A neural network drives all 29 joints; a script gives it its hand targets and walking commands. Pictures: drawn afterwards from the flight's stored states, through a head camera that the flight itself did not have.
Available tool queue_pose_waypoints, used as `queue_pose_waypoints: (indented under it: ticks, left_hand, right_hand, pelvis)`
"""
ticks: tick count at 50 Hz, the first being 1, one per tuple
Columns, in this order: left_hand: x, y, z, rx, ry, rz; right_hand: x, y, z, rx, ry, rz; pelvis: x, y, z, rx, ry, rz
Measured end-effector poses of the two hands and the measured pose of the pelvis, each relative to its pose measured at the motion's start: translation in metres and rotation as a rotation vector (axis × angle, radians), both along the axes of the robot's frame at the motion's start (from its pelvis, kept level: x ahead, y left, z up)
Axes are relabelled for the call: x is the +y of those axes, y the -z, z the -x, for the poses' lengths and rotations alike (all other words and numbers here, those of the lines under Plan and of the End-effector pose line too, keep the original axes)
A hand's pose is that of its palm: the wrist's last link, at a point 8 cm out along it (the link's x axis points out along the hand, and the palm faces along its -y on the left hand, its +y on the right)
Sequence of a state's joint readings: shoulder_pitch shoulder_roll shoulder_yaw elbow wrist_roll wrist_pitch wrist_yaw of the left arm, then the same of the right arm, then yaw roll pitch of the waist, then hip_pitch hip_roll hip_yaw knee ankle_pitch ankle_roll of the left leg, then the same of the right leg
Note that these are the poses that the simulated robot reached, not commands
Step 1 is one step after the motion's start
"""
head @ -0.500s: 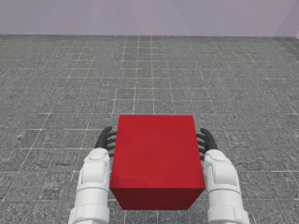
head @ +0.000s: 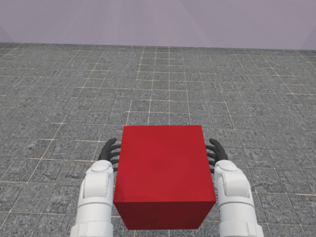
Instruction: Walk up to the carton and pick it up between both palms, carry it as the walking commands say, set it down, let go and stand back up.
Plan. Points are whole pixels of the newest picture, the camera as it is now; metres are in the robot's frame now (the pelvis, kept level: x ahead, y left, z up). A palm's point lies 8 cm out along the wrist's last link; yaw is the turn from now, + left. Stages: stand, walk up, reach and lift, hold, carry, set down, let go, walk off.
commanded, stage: reach and lift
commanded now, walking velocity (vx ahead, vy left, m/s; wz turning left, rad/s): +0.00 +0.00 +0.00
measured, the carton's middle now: (162, 180) +0.30 -0.01 -0.03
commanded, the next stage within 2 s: hold in 0.98 s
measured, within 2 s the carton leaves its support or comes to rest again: neither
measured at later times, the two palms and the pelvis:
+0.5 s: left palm (102, 168) +0.29 +0.15 +0.05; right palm (217, 165) +0.29 -0.15 +0.05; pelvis +0.00 +0.00 +0.00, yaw +0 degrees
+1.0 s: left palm (103, 172) +0.28 +0.14 +0.05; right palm (221, 171) +0.28 -0.16 +0.05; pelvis +0.00 -0.01 +0.00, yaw +0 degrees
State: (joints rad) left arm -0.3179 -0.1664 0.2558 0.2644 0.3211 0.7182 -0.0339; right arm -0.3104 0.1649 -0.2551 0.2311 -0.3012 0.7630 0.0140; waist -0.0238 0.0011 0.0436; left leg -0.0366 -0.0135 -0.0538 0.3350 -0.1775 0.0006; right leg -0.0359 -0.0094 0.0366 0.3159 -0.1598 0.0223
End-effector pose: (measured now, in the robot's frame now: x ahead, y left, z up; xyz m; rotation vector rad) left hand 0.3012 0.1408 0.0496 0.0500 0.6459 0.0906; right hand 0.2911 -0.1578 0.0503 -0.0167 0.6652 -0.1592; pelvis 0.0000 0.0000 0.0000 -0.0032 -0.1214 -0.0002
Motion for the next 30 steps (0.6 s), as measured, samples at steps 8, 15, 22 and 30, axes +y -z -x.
queue_pose_waypoints:
  ticks: [8,15,22,30]
  left_hand:
    - [0.0024,0.0000,0.0024,-0.002,-0.022,0.002]
    - [0.0048,0.0013,0.0050,-0.001,-0.032,0.003]
    - [0.0063,0.0024,0.0066,0.000,-0.035,0.003]
    - [0.0056,0.0023,0.0083,0.001,-0.026,-0.001]
  right_hand:
    - [0.0023,-0.0005,-0.0041,-0.003,-0.023,0.005]
    - [0.0046,0.0005,-0.0050,-0.002,-0.038,0.009]
    - [0.0061,0.0020,-0.0038,-0.002,-0.041,0.011]
    - [0.0056,0.0027,0.0002,-0.003,-0.039,0.015]
  pelvis:
    - [-0.0044,-0.0002,-0.0008,-0.002,-0.002,0.001]
    - [-0.0057,-0.0002,-0.0010,-0.005,-0.002,0.001]
    - [-0.0048,0.0000,-0.0008,-0.007,0.000,0.001]
    - [-0.0032,0.0000,-0.0009,-0.008,0.003,0.000]
